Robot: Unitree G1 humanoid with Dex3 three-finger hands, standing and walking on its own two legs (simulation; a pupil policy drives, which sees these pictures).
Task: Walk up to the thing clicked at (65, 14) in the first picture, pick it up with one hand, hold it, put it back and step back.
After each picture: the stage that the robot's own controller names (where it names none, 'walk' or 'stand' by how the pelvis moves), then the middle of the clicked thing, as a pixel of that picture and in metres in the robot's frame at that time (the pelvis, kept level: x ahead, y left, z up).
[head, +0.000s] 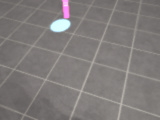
stand; (65, 9) +1.97 +0.25 -0.65
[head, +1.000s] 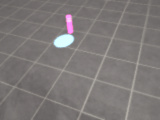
walk; (69, 24) +1.85 +0.32 -0.65
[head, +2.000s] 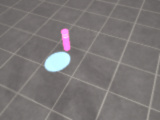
walk; (65, 40) +1.28 +0.27 -0.65
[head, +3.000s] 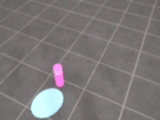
walk; (58, 75) +0.82 +0.25 -0.64
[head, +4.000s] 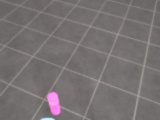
walk; (54, 104) +0.54 +0.20 -0.64
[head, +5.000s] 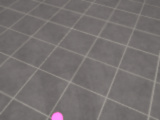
stand; out of the picture +0.41 +0.18 -0.65
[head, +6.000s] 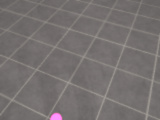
stand; out of the picture +0.41 +0.18 -0.66
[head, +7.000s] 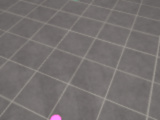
stand; out of the picture +0.41 +0.19 -0.66
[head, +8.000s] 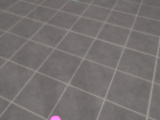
stand; out of the picture +0.40 +0.19 -0.66
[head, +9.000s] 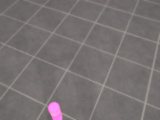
go down; (55, 113) +0.41 +0.18 -0.64
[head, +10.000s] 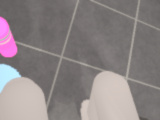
go down; (3, 40) +0.47 +0.25 -0.23
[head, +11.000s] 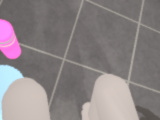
close in; (7, 42) +0.46 +0.26 -0.24
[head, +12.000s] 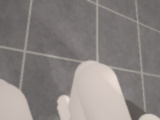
close; out of the picture +0.44 +0.30 -0.16
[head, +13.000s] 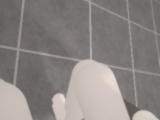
lift; out of the picture +0.43 +0.30 -0.16
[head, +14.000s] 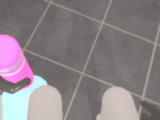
lift; (15, 69) +0.34 +0.22 +0.00
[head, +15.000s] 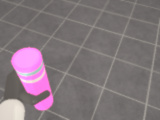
hold; (36, 84) +0.32 +0.16 +0.06
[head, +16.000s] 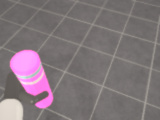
hold; (36, 84) +0.32 +0.16 +0.04
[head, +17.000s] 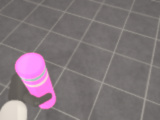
hold; (40, 85) +0.32 +0.15 +0.03
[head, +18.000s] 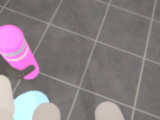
crouch; (21, 58) +0.41 +0.20 -0.03
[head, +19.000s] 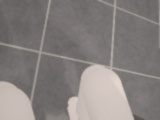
lower; out of the picture +0.45 +0.28 -0.13
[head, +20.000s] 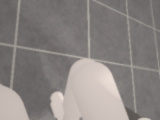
lower; out of the picture +0.44 +0.31 -0.17
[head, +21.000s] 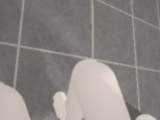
lower; out of the picture +0.43 +0.31 -0.16
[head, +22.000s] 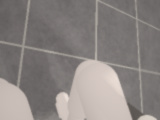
lower; out of the picture +0.43 +0.31 -0.16
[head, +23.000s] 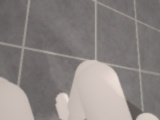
loosen; out of the picture +0.42 +0.29 -0.16
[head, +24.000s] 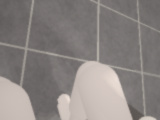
withdraw; out of the picture +0.42 +0.28 -0.17
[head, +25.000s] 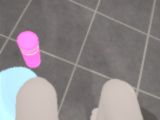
walk; (30, 52) +0.45 +0.23 -0.24
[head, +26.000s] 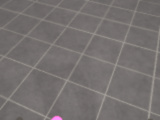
stand; out of the picture +0.39 +0.16 -0.59
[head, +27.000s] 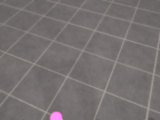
stand; out of the picture +0.40 +0.17 -0.60
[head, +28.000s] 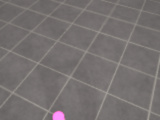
stand; out of the picture +0.40 +0.16 -0.62
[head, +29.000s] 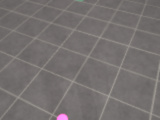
walk; out of the picture +0.42 +0.16 -0.65
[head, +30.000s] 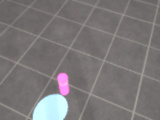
walk; (63, 84) +0.60 +0.14 -0.63
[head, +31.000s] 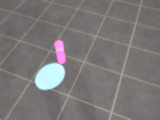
walk; (60, 52) +0.94 +0.24 -0.62
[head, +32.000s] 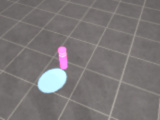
stand; (63, 58) +1.02 +0.20 -0.64
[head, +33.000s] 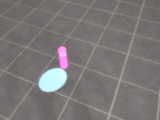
stand; (63, 58) +1.04 +0.20 -0.66
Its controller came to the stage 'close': yes
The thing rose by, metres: 0.68
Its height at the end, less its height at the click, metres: +0.00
